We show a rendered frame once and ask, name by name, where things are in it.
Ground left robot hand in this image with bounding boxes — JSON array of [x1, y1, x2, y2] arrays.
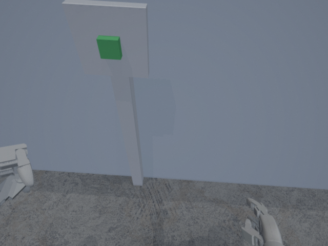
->
[[0, 143, 34, 206]]

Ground panel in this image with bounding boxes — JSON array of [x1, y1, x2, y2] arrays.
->
[[62, 0, 149, 186]]

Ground right robot hand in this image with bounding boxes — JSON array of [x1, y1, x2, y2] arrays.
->
[[241, 198, 283, 246]]

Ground button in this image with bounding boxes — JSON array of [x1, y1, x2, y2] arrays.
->
[[96, 35, 122, 60]]

